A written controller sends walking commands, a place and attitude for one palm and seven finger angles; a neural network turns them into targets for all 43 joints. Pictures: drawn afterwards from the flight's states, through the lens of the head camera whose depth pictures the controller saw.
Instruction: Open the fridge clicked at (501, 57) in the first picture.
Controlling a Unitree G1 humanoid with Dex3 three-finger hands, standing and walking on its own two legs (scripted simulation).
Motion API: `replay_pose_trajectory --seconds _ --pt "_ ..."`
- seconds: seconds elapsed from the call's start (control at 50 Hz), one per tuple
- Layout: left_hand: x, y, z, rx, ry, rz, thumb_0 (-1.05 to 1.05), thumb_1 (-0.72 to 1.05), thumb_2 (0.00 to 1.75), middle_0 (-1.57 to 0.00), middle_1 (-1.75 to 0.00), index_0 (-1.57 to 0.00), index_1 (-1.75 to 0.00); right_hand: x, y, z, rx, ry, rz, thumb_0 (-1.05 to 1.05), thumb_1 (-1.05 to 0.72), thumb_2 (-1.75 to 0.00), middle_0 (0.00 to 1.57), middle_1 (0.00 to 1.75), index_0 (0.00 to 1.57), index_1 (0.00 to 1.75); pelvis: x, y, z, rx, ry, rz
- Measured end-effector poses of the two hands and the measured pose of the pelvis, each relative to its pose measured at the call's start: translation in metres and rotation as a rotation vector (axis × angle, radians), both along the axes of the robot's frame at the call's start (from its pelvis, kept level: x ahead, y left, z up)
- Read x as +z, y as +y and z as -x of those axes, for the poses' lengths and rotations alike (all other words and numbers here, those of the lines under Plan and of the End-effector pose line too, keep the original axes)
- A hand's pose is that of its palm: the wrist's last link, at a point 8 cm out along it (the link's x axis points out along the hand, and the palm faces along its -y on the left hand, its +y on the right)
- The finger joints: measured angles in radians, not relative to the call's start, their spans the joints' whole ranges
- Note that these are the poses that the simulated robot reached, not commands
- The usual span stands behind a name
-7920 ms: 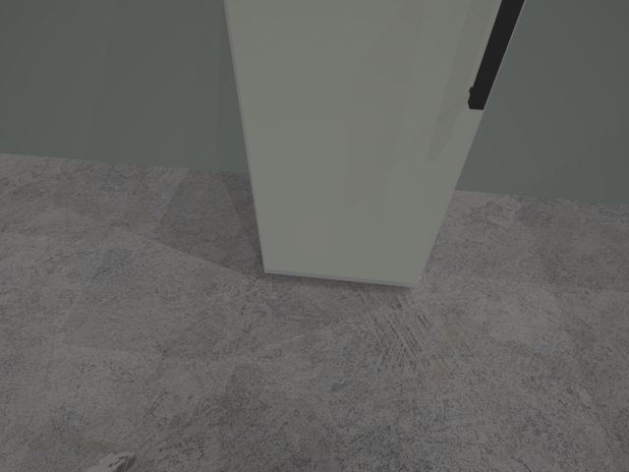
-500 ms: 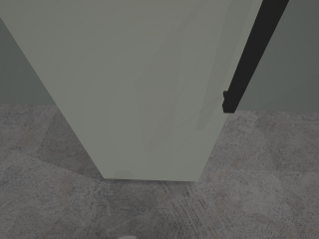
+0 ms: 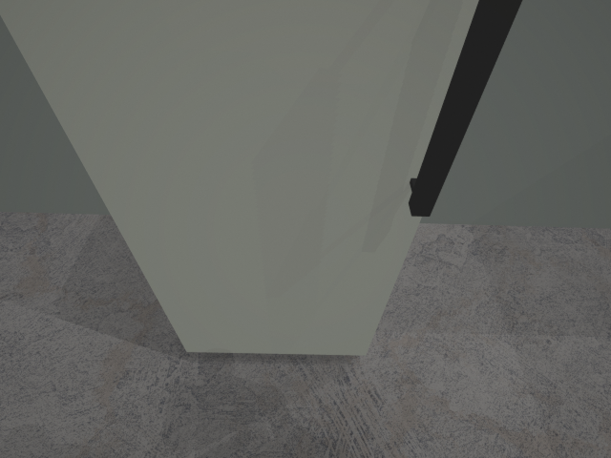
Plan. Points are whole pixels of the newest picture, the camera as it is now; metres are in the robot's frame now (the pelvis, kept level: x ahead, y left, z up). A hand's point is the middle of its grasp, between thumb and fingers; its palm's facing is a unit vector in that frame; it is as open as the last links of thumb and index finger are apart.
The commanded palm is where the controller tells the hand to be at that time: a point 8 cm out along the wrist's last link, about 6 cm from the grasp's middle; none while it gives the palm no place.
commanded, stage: come to a stop and stand still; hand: right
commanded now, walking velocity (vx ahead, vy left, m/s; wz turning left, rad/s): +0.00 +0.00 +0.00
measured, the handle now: (463, 68) +0.49 -0.14 +0.28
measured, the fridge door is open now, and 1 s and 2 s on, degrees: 0 0 0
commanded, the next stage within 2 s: look again from close up in 0.76 s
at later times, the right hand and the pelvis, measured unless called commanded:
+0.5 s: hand out of the picture +0.02 -0.17 -0.15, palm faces -0.03 +0.96 -0.26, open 7.4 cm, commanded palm none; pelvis -0.02 +0.02 +0.01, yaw +1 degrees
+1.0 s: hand out of the picture +0.03 -0.16 -0.16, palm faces -0.02 +0.97 -0.22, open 7.4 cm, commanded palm none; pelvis +0.01 +0.03 +0.01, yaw +1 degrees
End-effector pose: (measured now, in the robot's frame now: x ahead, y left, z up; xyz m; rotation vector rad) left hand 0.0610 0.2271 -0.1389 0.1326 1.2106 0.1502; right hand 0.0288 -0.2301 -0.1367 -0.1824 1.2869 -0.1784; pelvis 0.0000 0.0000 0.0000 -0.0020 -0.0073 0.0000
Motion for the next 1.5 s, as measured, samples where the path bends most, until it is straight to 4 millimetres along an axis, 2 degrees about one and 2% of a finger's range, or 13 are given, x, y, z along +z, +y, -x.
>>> replay_pose_trajectory --seconds 0.08,0.16,0.3,0.44,0.52,0.58,0.7,0.96,1.1,1.24,1.5 --pt "-0.003 0.002 0.003 -0.001 -0.041 0.022 0.01 0.92 0.9 -0.2 -0.3 -0.2 -0.3 0.008 -0.001 0.014 0.022 0.02 0.02 0.01 -0.92 -0.9 0.2 0.3 0.2 0.3 0.001 0.003 0.004 0.005 -0.015 0.007" --pt "-0.006 0.007 0.016 -0.009 -0.031 0.033 0.01 0.92 0.9 -0.2 -0.3 -0.2 -0.3 0.015 -0.002 0.018 0.031 0.005 0.043 0.01 -0.91 -0.9 0.2 0.3 0.2 0.3 0.003 0.007 0.009 0.009 -0.031 0.013" --pt "-0.01 0.019 0.056 -0.009 0.061 0.034 0.01 0.91 0.9 -0.2 -0.3 -0.2 -0.3 0.022 0.0 0.018 0.048 -0.009 0.057 0.01 -0.9 -0.9 0.2 0.3 0.2 0.3 0.006 0.015 0.017 0.01 -0.027 0.019" --pt "-0.009 0.027 0.101 0.013 0.189 0.025 0.01 0.91 0.9 -0.19 -0.3 -0.2 -0.3 0.02 0.007 0.016 0.057 0.006 0.042 0.01 -0.9 -0.9 0.2 0.3 0.2 0.3 0.007 0.021 0.018 0.011 -0.016 0.02" --pt "-0.006 0.027 0.117 0.026 0.243 0.022 0.01 0.91 0.9 -0.19 -0.3 -0.2 -0.3 0.016 0.014 0.014 0.059 0.022 0.026 0.01 -0.9 -0.9 0.2 0.3 0.2 0.3 0.008 0.023 0.015 0.011 -0.011 0.02" --pt "-0.005 0.026 0.121 0.032 0.265 0.022 0.01 0.91 0.9 -0.19 -0.3 -0.2 -0.3 0.013 0.018 0.013 0.059 0.033 0.012 0.01 -0.9 -0.9 0.2 0.3 0.2 0.3 0.008 0.025 0.013 0.011 -0.009 0.019" --pt "-0.003 0.022 0.112 0.034 0.264 0.026 0.01 0.91 0.9 -0.19 -0.3 -0.2 -0.3 0.009 0.026 0.01 0.055 0.05 -0.005 0.01 -0.91 -0.9 0.2 0.3 0.2 0.3 0.008 0.027 0.008 0.013 -0.005 0.018" --pt "-0.004 0.019 0.055 0.006 0.16 0.024 0.0 0.91 0.9 -0.2 -0.3 -0.2 -0.3 0.006 0.027 0.005 0.036 0.058 -0.012 0.01 -0.91 -0.9 0.2 0.3 0.2 0.3 0.008 0.027 -0.004 0.013 -0.002 0.015" --pt "-0.001 0.026 0.035 -0.007 0.126 0.001 0.0 0.91 0.9 -0.2 -0.3 -0.2 -0.3 0.007 0.023 -0.001 0.031 0.05 -0.008 0.01 -0.9 -0.9 0.2 0.3 0.2 0.3 0.008 0.027 -0.008 0.012 -0.003 0.014" --pt "0.001 0.034 0.029 -0.015 0.126 -0.019 0.0 0.91 0.9 -0.2 -0.3 -0.2 -0.3 0.008 0.018 -0.007 0.033 0.041 0.002 0.01 -0.9 -0.9 0.2 0.3 0.2 0.3 0.009 0.026 -0.011 0.01 -0.001 0.014" --pt "0.004 0.038 0.034 -0.018 0.155 -0.035 0.01 0.91 0.9 -0.2 -0.3 -0.2 -0.3 0.01 0.008 -0.02 0.042 0.023 0.016 0.01 -0.9 -0.9 0.2 0.3 0.2 0.3 0.01 0.026 -0.013 0.005 0.0 0.012"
